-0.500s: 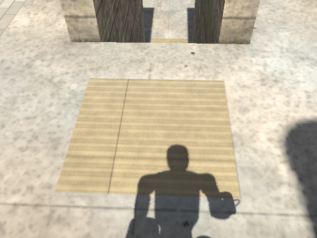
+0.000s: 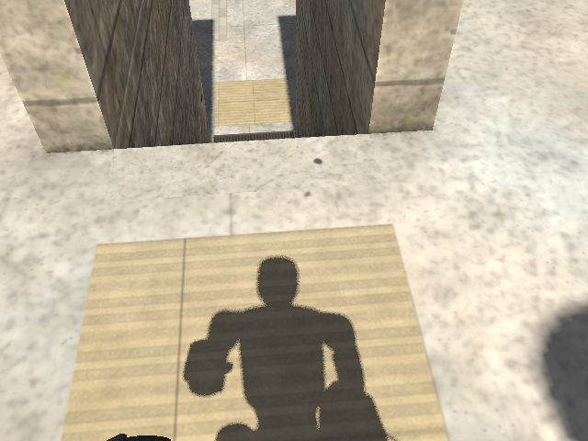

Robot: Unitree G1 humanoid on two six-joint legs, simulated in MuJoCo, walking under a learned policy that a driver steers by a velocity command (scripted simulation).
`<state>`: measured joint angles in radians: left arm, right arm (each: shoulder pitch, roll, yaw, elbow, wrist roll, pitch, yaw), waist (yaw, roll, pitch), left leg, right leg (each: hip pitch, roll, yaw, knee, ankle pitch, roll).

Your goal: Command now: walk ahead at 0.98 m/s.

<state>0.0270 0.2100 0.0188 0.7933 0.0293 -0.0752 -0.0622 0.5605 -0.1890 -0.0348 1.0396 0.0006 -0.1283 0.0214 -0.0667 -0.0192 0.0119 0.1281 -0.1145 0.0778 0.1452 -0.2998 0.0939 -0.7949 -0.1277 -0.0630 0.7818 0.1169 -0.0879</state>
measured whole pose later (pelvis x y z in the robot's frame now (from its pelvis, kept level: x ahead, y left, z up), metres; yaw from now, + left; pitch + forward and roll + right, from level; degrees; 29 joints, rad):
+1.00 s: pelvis +0.98 +0.03 -0.01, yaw +1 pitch +1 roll +0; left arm -0.04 0.24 -0.01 0.73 0.04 -0.06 -0.05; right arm 0.54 -0.24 -0.03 1.01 0.00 -0.13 0.02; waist -0.10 -0.01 0.04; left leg 0.25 -0.07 0.05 0.11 -0.37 0.07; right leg -0.68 -0.05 -0.09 0.54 0.12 -0.10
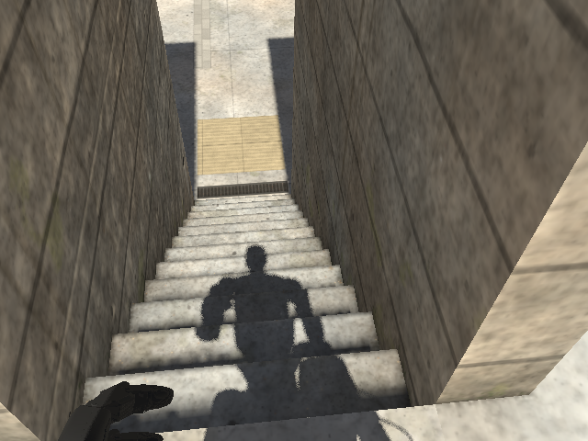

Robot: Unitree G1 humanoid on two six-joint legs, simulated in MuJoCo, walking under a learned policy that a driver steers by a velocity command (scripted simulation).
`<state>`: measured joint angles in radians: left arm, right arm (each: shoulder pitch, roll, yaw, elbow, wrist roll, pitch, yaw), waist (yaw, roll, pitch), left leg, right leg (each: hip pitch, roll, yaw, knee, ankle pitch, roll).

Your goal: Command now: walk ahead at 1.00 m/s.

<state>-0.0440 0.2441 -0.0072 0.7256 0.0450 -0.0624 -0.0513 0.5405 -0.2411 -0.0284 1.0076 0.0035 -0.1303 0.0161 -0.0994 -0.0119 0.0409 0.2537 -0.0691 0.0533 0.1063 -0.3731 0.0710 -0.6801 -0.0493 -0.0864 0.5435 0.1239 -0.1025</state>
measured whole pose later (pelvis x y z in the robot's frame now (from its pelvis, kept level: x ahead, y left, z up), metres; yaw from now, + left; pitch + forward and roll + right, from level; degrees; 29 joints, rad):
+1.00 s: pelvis +0.89 +0.05 -0.42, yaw -1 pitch -1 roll +0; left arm 0.44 0.25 0.05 0.96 0.03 -0.09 0.02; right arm 0.42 -0.20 -0.03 1.00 -0.04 -0.09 -0.04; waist 0.02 -0.04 -0.03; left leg -0.64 -0.13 -0.08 1.92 -0.56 0.17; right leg -0.18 0.08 0.00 0.69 -0.40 -0.11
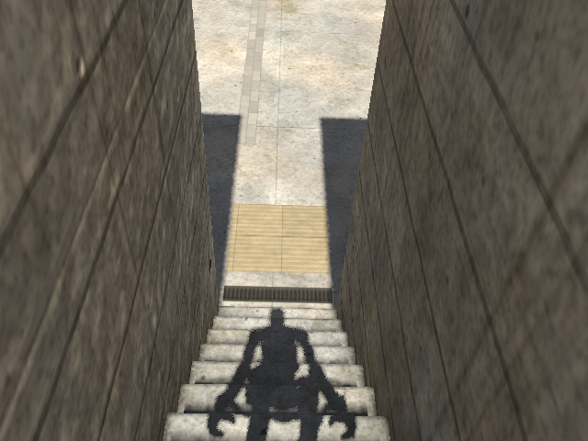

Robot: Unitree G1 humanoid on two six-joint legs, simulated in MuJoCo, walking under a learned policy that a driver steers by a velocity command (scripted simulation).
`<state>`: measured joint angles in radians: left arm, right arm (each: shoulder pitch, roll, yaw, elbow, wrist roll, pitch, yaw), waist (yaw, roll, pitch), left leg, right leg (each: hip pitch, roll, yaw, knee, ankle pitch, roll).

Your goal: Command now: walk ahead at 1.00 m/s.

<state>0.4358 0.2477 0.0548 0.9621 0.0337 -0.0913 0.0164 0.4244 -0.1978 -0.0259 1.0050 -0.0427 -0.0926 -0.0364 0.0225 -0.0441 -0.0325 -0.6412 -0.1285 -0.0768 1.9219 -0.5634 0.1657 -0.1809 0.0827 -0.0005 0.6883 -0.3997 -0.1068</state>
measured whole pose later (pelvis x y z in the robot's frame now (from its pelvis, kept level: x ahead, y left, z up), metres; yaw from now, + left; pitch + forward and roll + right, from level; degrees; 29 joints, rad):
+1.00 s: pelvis +0.70 +0.06 -0.70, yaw +0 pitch +6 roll +2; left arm 0.19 0.25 -0.01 0.81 0.10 -0.07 -0.11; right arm 0.46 -0.23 0.01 0.93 -0.08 -0.13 0.05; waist -0.08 -0.02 0.00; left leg -0.56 -0.02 0.14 1.24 -0.79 0.06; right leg -0.91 -0.11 0.04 1.09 0.20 0.07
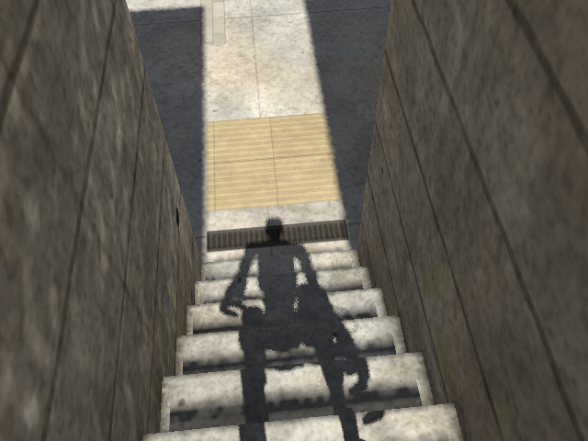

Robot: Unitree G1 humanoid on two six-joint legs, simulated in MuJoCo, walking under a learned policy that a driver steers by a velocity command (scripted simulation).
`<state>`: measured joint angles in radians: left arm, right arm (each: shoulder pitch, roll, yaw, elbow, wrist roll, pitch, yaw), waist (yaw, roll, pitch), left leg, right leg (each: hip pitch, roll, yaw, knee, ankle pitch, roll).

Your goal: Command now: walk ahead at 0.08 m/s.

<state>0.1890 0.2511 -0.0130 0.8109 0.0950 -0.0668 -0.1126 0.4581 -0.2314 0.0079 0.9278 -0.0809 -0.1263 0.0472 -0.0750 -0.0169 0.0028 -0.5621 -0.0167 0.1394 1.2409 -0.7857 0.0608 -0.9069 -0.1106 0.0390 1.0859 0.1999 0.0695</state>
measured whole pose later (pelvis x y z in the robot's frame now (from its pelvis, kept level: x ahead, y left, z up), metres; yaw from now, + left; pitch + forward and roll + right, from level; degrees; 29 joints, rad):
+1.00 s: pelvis +0.18 -0.05 -0.11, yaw +1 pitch +1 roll -1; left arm 0.28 0.26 0.02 0.76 0.02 -0.04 -0.12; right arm 0.18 -0.26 0.00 0.92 0.01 -0.06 0.08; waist 0.01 0.02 0.05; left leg -0.31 0.03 0.02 0.69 -0.39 -0.01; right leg -0.29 0.01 -0.09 0.66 -0.39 -0.04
